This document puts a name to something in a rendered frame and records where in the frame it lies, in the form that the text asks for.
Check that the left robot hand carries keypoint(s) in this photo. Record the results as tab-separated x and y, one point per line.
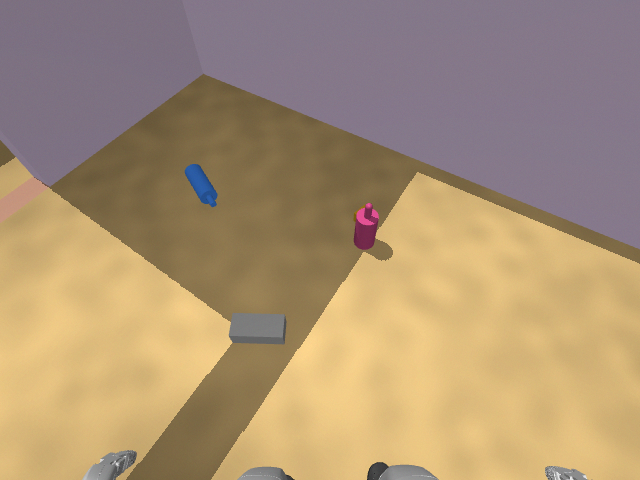
111	466

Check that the right robot foot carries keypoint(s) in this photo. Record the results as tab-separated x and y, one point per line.
376	470

